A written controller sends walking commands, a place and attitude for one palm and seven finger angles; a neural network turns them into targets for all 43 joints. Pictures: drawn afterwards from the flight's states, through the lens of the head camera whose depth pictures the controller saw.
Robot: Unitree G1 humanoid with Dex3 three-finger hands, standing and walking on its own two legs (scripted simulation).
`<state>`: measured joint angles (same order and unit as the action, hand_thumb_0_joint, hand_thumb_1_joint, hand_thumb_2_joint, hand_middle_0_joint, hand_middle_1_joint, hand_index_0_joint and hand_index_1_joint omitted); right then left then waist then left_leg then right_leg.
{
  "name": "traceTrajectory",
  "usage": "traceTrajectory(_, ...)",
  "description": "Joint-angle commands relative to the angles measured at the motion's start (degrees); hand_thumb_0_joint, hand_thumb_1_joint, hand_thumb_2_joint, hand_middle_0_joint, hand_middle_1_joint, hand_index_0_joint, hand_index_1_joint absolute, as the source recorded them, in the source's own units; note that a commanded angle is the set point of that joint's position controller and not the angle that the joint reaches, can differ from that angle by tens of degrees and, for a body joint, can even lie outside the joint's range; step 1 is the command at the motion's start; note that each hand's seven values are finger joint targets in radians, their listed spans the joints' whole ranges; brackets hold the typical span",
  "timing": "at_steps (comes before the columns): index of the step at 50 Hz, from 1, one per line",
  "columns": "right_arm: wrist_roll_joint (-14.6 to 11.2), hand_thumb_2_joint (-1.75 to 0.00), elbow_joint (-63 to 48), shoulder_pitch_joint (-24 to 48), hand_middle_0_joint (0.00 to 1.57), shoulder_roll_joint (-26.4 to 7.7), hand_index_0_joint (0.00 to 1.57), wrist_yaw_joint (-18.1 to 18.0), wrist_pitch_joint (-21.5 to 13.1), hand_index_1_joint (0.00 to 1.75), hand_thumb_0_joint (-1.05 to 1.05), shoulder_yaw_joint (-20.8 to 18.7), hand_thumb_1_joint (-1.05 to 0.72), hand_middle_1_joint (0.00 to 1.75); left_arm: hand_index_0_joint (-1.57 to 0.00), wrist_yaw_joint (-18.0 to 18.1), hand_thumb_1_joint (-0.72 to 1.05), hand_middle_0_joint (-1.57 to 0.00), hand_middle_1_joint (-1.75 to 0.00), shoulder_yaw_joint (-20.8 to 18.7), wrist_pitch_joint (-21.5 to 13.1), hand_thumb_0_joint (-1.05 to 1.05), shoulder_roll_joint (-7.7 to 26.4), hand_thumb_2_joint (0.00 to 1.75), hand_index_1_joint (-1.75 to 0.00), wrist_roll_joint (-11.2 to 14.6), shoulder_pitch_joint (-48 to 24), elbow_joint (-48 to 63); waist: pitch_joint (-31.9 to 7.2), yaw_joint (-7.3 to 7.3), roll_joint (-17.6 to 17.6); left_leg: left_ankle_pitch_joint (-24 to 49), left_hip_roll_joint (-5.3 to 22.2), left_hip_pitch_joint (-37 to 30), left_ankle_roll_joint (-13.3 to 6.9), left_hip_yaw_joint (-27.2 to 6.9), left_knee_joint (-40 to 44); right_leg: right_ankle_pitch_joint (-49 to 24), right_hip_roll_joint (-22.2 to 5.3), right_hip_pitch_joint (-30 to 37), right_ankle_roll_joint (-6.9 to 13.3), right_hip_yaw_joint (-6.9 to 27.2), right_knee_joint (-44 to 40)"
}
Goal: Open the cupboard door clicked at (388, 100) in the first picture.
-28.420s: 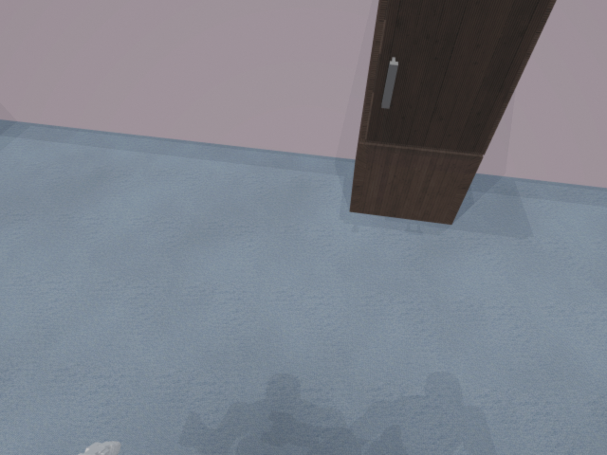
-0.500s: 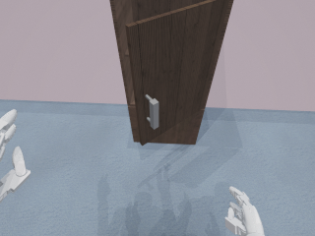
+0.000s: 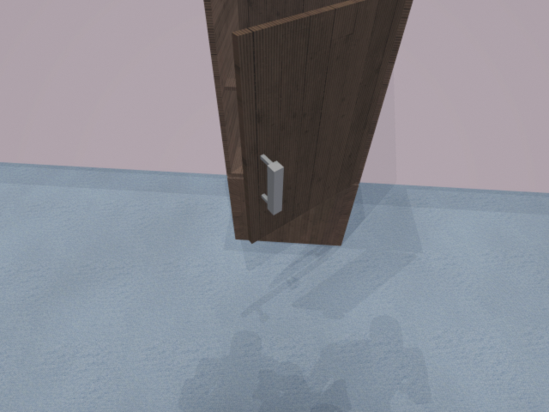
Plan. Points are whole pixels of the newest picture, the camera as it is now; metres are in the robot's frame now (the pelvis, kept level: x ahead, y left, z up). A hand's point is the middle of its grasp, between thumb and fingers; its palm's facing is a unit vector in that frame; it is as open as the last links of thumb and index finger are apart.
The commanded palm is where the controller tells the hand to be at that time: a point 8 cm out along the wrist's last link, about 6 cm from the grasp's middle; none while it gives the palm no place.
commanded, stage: let the arm hang, fingers relaxed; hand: left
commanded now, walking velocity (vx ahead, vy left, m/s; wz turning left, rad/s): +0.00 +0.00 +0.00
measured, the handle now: (269, 184) +0.62 +0.03 -0.10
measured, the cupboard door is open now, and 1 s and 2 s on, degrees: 40 40 40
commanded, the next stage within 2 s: look to check the result in 0.82 s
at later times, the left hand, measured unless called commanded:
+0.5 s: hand out of the picture -0.02 +0.20 -0.16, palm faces +0.05 -0.97 -0.25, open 7.4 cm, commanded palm none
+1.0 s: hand out of the picture +0.05 +0.18 -0.16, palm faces +0.03 -0.97 -0.24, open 7.4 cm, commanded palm none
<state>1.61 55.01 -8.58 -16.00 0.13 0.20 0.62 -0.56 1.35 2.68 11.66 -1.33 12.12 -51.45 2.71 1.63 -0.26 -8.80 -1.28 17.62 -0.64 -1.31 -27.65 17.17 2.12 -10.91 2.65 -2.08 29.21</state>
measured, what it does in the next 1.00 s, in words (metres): stands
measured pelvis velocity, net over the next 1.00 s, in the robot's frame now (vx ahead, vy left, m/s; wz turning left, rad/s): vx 0.03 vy -0.01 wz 0.01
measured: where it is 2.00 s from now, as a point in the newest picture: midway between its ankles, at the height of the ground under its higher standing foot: outside the picture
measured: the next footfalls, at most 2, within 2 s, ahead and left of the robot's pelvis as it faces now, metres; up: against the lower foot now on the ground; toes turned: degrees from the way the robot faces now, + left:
none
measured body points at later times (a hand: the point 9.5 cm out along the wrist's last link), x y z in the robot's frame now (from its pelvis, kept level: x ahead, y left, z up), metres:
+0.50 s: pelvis +0.01 +0.00 +0.01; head +0.02 -0.01 +0.46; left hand -0.02 +0.25 -0.14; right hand +0.01 -0.22 -0.16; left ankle +0.07 +0.11 -0.74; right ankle -0.01 -0.09 -0.74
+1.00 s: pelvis +0.03 -0.01 +0.01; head +0.05 -0.02 +0.46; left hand +0.05 +0.23 -0.14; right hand +0.06 -0.25 -0.15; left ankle +0.07 +0.11 -0.74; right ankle -0.01 -0.09 -0.74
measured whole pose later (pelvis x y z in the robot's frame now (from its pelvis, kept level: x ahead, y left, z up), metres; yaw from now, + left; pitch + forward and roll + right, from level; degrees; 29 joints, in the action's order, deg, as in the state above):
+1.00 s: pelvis +0.03 -0.01 +0.01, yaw +0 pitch -1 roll +0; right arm 1.1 65.8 -11.7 -11.1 -1.8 0.0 -0.1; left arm 1.6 -1.0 -0.6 10.7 -0.4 12.6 -65.0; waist 3.4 0.3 -0.8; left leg -9.0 -0.9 11.9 0.2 -2.0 -22.3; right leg 16.0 2.7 -3.9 3.4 -2.4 21.2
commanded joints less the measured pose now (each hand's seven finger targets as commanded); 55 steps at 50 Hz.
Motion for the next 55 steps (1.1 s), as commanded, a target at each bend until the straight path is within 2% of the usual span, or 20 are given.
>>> traceTrajectory(1, -0.1, -0.9, 0.7, 0.3, 0.2, -5.0, 0.2, -1.3, -0.2, 0.3, 0.0, -1.3, -0.9, 0.3, -0.2, 1.4, 0.9, -0.2, -0.3, -3.2, -3.1, 0.0, 10.5, 0.9, -0.3, 0.7, 0.7, -2.6, -2.8, -1.24, -6.2, -1.6, 5.0, -5.1, -1.1, -6.9, 6.5, 1.6, -7.7, -1.1, 1.3, 8.9, -11.8)
traceTrajectory(3, -0.1, -0.9, 2.8, -1.3, 0.2, -3.6, 0.2, -1.7, 0.1, 0.3, 0.0, -1.4, -0.9, 0.3, -0.2, 1.5, 0.9, -0.2, -0.3, -3.5, -3.1, 0.0, 9.1, 0.9, -0.3, 0.7, 2.2, -5.9, -1.7, -1.16, -8.3, -4.1, 4.9, -4.8, -1.1, -6.9, 7.1, 3.2, -7.5, -1.6, 1.6, 8.8, -13.1)
traceTrajectory(9, -0.4, -0.9, 6.3, -5.2, 0.2, -3.1, 0.2, -2.3, 0.5, 0.3, 0.0, -2.0, -0.9, 0.3, -0.2, 1.7, 0.9, -0.2, -0.3, -3.2, -3.1, 0.0, 7.6, 0.9, -0.3, 0.9, 4.9, -11.4, 0.1, -0.83, -2.4, -4.2, 5.4, -6.5, -1.6, -7.1, 6.8, 4.4, -7.3, -3.3, 1.9, 7.2, -14.5)
traceTrajectory(11, -0.4, -0.9, 7.3, -6.3, 0.2, -2.5, 0.2, -2.4, 0.4, 0.3, 0.0, -1.9, -0.9, 0.3, -0.2, 1.7, 0.9, -0.2, -0.3, -3.0, -3.0, 0.0, 6.9, 0.9, -0.3, 1.0, 5.7, -12.5, -0.4, -0.92, -1.9, -4.1, 5.8, -6.3, -1.8, -7.7, 7.7, 3.2, -7.1, -2.4, 1.7, 6.5, -13.5)
traceTrajectory(13, -0.5, -0.9, 7.8, -6.7, 0.2, -2.1, 0.2, -2.5, 0.4, 0.3, 0.0, -1.9, -0.9, 0.3, -0.2, 1.9, 0.9, -0.2, -0.3, -2.9, -2.9, 0.0, 6.4, 0.9, -0.3, 0.9, 6.5, -13.3, 1.1, -1.13, -0.7, -4.4, 6.1, -5.2, -2.0, -8.1, 8.5, 2.6, -6.8, -2.3, 1.5, 5.8, -12.9)
traceTrajectory(19, -0.4, -0.9, 8.5, -7.5, 0.2, -1.4, 0.2, -2.4, 0.4, 0.3, 0.0, -2.1, -0.9, 0.3, -0.2, 2.1, 0.9, -0.2, -0.3, -3.1, -2.8, 0.0, 6.1, 0.9, -0.3, 0.9, 7.8, -13.7, 1.8, -1.47, -0.1, -6.0, 5.7, -4.5, -2.2, -8.1, 9.2, 4.5, -6.7, -2.4, 1.5, 5.6, -12.3)
traceTrajectory(23, -0.4, -0.9, 9.1, -7.4, 0.2, -0.2, 0.2, -2.3, 0.1, 0.3, 0.0, -1.9, -0.9, 0.3, -0.2, 2.4, 0.9, -0.2, -0.3, -3.0, -3.1, 0.0, 5.4, 0.9, -0.3, 0.9, 7.4, -13.5, 1.7, -1.48, 0.6, -2.2, 5.8, -4.7, -2.1, -7.8, 9.1, 1.2, -7.1, -1.5, 1.1, 5.4, -11.8)
traceTrajectory(26, -0.3, -0.9, 9.3, -7.1, 0.2, 0.7, 0.2, -2.2, 0.1, 0.3, 0.0, -1.6, -0.9, 0.3, -0.2, 2.4, 0.9, -0.2, -0.3, -2.9, -3.1, 0.0, 5.0, 0.9, -0.3, 0.9, 7.2, -13.4, 2.4, -1.53, -0.7, -1.2, 5.6, -4.8, -2.0, -7.5, 9.2, 0.7, -7.2, -1.8, 1.0, 5.4, -11.8)
traceTrajectory(29, -0.3, -0.9, 9.2, -7.0, 0.2, 0.2, 0.2, -2.2, -0.2, 0.3, 0.0, -1.7, -0.9, 0.3, -0.2, 2.5, 0.9, -0.2, -0.3, -3.2, -3.4, 0.0, 5.4, 0.9, -0.3, 0.8, 6.6, -12.9, 1.6, -1.61, 0.8, 2.2, 5.7, -5.8, -1.9, -6.9, 8.4, -1.9, -7.4, -0.7, 0.8, 5.2, -11.9)
traceTrajectory(32, -0.3, -0.9, 9.5, -6.4, 0.2, 0.6, 0.2, -2.2, -0.4, 0.3, 0.0, -1.5, -0.9, 0.3, -0.2, 2.6, 0.9, -0.2, -0.3, -3.1, -3.5, 0.0, 5.0, 0.9, -0.3, 0.9, 5.6, -12.7, 1.3, -1.42, -1.0, 4.2, 5.7, -6.5, -1.6, -6.5, 8.2, -4.1, -7.6, -0.3, 0.7, 5.4, -11.7)
traceTrajectory(39, -0.4, -0.9, 9.0, -5.3, 0.2, -0.6, 0.2, -2.4, -0.8, 0.3, 0.0, -1.8, -0.9, 0.3, -0.2, 2.7, 0.9, -0.2, -0.3, -3.6, -4.0, 0.0, 6.1, 0.9, -0.3, 0.9, 4.5, -11.9, 0.1, -1.63, 0.1, 8.8, 5.7, -7.6, -1.5, -5.5, 6.7, -10.9, -8.2, 2.1, 0.4, 5.6, -12.2)
traceTrajectory(44, -0.4, -0.9, 8.9, -4.7, 0.2, -1.4, 0.2, -2.6, -0.8, 0.3, 0.0, -1.9, -0.9, 0.3, -0.2, 2.7, 0.9, -0.2, -0.3, -3.7, -4.0, 0.0, 6.7, 0.9, -0.3, 1.0, 3.9, -11.6, -0.2, -1.57, -0.6, 10.0, 5.8, -8.5, -1.4, -5.0, 6.2, -14.3, -8.4, 2.9, 0.3, 5.6, -12.3)
traceTrajectory(47, -0.4, -0.9, 8.9, -4.8, 0.2, -1.7, 0.2, -2.6, -0.8, 0.3, 0.0, -1.9, -0.9, 0.3, -0.2, 2.7, 0.9, -0.2, -0.3, -3.7, -4.1, 0.0, 7.0, 0.9, -0.3, 1.1, 3.5, -11.7, -1.4, -1.35, 0.0, 10.6, 6.0, -9.2, -1.4, -5.1, 6.3, -15.4, -8.5, 3.9, 0.3, 5.7, -12.3)
traceTrajectory(49, -0.5, -0.9, 8.8, -4.3, 0.2, -2.1, 0.2, -2.6, -0.7, 0.3, 0.0, -2.0, -0.9, 0.3, -0.2, 2.7, 0.9, -0.2, -0.3, -3.8, -4.0, 0.0, 7.3, 0.9, -0.3, 1.0, 3.4, -11.6, -0.3, -1.45, 0.5, 10.2, 5.9, -9.2, -1.4, -5.0, 6.2, -15.2, -8.2, 3.4, 0.1, 5.6, -12.7)
traceTrajectory(55, -0.5, -0.9, 8.9, -3.6, 0.2, -2.9, 0.2, -2.6, -0.8, 0.3, 0.0, -2.0, -0.9, 0.3, -0.2, 2.7, 0.9, -0.2, -0.3, -3.8, -4.1, 0.0, 8.2, 0.9, -0.3, 1.1, 2.8, -11.8, -1.6, -1.33, 0.2, 11.0, 6.2, -10.3, -1.4, -4.8, 6.4, -16.8, -8.5, 4.4, 0.2, 5.8, -12.8)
